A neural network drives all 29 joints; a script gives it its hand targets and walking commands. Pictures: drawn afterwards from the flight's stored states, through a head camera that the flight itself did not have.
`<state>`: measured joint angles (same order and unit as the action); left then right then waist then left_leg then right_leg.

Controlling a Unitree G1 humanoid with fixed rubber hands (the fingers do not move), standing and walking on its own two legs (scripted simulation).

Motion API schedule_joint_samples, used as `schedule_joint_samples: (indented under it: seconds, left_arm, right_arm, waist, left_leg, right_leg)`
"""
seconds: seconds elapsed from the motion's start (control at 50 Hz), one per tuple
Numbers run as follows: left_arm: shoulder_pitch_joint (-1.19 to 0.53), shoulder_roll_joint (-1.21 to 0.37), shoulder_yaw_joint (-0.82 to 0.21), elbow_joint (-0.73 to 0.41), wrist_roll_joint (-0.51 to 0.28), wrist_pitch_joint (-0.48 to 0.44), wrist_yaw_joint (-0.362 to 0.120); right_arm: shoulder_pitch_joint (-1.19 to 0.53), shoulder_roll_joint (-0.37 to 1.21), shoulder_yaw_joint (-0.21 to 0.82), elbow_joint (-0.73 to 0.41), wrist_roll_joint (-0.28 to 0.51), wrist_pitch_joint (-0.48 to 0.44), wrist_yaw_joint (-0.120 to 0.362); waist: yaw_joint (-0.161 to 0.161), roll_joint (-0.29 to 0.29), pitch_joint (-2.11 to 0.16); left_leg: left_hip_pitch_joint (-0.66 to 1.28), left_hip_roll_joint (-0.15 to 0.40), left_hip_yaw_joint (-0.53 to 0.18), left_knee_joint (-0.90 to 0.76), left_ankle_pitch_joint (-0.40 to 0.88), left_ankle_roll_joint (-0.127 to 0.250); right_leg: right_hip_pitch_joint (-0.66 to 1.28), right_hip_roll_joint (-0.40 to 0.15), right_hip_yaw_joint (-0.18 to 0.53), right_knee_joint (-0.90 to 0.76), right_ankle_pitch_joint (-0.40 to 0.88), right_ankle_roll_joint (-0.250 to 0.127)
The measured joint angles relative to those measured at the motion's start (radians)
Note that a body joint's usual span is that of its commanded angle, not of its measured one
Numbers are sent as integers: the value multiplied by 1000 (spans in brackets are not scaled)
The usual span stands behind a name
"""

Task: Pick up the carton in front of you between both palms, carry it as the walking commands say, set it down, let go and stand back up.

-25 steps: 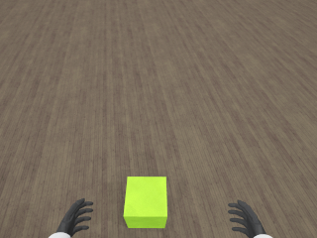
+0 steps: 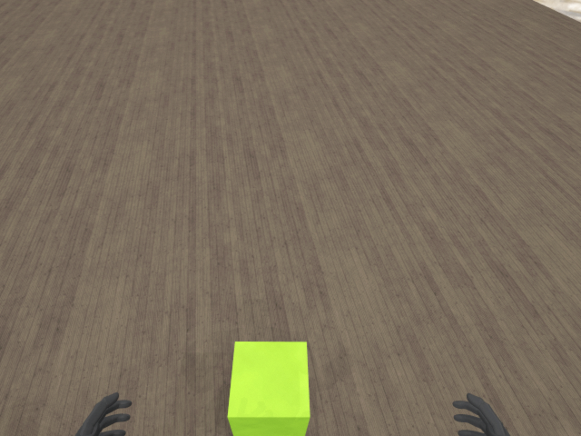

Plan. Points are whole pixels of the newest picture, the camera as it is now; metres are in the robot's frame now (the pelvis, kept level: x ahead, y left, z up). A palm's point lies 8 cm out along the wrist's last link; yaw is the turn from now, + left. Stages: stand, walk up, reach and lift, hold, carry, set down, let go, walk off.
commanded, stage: stand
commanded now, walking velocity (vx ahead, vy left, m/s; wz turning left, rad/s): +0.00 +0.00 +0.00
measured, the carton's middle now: (270, 392) +0.40 +0.04 -0.65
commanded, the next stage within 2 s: none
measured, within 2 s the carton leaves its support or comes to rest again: neither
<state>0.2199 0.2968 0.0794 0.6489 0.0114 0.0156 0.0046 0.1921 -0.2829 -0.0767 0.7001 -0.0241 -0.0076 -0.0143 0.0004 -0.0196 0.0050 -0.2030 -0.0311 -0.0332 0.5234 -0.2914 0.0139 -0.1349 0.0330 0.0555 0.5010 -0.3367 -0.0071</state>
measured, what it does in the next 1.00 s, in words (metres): stands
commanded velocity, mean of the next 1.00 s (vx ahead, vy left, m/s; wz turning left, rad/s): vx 0.00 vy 0.00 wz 0.00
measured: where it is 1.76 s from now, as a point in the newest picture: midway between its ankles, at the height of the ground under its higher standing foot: outside the picture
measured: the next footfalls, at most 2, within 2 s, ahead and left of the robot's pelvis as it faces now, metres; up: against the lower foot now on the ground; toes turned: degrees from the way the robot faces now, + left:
none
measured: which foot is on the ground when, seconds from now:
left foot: down 0.00-1.00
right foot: down 0.00-1.00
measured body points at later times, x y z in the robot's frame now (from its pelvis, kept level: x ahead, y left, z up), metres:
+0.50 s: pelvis -0.01 +0.01 +0.00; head -0.02 +0.01 +0.45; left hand +0.10 +0.29 -0.11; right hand +0.11 -0.28 -0.10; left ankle -0.01 +0.11 -0.74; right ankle -0.04 -0.12 -0.74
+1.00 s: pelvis -0.03 +0.00 +0.01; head -0.04 +0.01 +0.46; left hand +0.06 +0.30 -0.11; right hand +0.07 -0.29 -0.11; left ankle -0.01 +0.11 -0.74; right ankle -0.04 -0.12 -0.74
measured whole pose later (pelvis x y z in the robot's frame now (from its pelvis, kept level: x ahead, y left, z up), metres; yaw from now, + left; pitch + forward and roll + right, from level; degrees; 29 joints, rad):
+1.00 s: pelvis -0.03 +0.00 +0.01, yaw +0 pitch -3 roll +0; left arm 0.21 0.33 0.04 0.90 0.00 -0.02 0.03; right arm 0.18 -0.32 -0.03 0.94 -0.01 -0.02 -0.03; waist 0.00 -0.01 0.04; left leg -0.16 -0.03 -0.04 0.41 -0.19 0.02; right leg -0.10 0.02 0.05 0.40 -0.24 0.00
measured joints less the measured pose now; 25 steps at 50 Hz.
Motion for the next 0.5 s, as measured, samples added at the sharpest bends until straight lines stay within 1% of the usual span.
schedule_joint_samples:
  seconds: [0.16, 0.5]
  left_arm:
    - [8, 0, -11, 57, 5, -18, 17]
    - [6, 6, -29, 142, 3, -29, 26]
  right_arm:
    - [-2, -3, 6, 50, -1, -13, -13]
    - [0, -8, 26, 133, 6, -16, -18]
  waist:
    - [-2, 2, 4]
    - [-2, 10, 21]
  left_leg:
    - [2, -1, 3, -5, 3, 5]
    - [22, -4, 3, -42, 38, 7]
  right_leg:
    - [4, -2, 3, -12, 7, 4]
    - [23, -7, 3, -43, 38, 8]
